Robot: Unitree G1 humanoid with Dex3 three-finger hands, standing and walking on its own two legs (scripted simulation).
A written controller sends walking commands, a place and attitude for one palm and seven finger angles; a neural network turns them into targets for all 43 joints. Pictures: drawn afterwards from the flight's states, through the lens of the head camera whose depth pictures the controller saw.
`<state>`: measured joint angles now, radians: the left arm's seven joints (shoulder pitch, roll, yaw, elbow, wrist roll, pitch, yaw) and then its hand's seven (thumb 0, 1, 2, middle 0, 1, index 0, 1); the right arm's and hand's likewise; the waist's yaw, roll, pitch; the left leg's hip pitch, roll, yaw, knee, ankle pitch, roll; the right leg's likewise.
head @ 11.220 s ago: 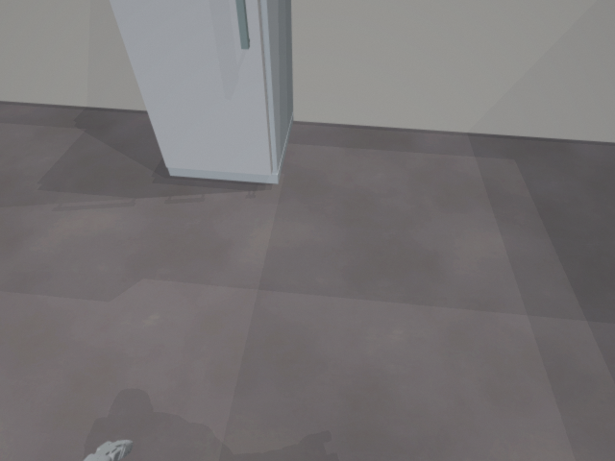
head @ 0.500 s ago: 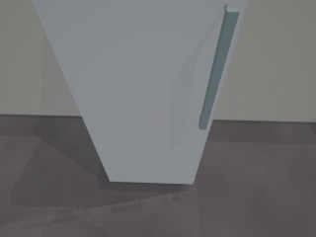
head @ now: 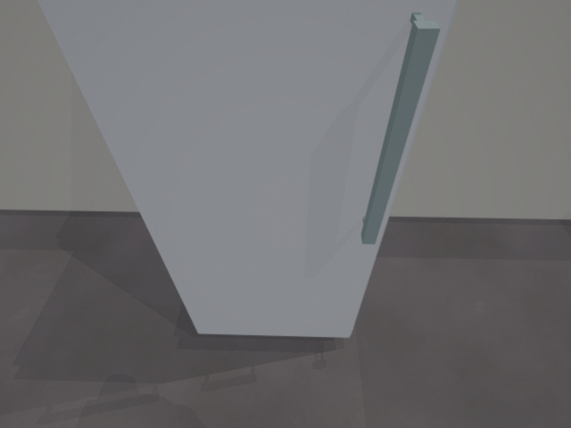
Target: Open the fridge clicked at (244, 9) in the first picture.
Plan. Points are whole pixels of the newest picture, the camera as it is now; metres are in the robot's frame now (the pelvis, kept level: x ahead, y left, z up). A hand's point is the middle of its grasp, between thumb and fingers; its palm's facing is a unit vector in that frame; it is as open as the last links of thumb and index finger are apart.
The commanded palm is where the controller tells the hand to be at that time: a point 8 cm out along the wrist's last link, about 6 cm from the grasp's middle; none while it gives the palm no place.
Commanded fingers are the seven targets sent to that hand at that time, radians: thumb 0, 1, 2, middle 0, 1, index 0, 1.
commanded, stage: look again from close up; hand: right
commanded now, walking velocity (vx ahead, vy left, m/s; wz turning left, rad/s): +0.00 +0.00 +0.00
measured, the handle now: (387, 153) +0.51 -0.13 +0.13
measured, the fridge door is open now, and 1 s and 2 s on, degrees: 0 0 0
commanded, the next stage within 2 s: raise the hand to about handle height in 0.66 s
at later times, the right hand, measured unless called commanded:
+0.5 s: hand out of the picture +0.05 -0.24 -0.17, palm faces -0.02 +0.95 -0.30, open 7.4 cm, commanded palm none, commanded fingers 0.00 -0.90 -0.90 0.20 0.30 0.20 0.30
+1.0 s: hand (482, 384) +0.20 -0.23 +0.00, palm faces +0.20 +0.98 -0.10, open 7.8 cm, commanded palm +0.11 -0.28 -0.05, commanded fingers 0.00 -0.60 -0.77 0.22 0.50 0.22 0.50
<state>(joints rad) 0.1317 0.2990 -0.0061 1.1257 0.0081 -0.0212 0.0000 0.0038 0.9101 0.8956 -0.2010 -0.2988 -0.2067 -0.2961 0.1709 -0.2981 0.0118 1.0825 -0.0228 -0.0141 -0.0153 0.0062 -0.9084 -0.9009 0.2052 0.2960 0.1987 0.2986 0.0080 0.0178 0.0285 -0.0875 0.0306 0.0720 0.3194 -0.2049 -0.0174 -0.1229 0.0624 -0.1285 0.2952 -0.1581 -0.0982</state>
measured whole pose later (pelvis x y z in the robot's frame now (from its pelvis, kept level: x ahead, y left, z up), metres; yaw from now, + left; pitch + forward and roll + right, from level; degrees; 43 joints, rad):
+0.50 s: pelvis +0.01 +0.00 +0.00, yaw -1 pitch -2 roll +0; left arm 0.13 0.31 -0.01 1.13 0.01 -0.02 0.00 0.00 0.91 0.90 -0.20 -0.30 -0.21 -0.30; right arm 0.18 -0.31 0.01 1.11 -0.02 0.00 -0.01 0.01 -0.91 -0.90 0.21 0.30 0.20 0.30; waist 0.00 0.02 0.03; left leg -0.06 0.04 0.08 0.30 -0.21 -0.02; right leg -0.09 0.08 -0.12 0.26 -0.15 -0.10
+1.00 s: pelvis -0.02 +0.03 -0.03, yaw -4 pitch +3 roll +0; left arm 0.25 0.23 -0.01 0.74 0.00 -0.21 -0.02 0.01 0.91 0.90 -0.20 -0.30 -0.21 -0.30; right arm 0.20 -0.32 -0.29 0.38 0.25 -0.42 0.26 0.01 -0.81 -0.86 0.21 0.36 0.20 0.37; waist 0.03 0.02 -0.06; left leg -0.39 0.01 0.05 0.69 -0.36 0.01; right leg -0.45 0.05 -0.06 0.66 -0.28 -0.07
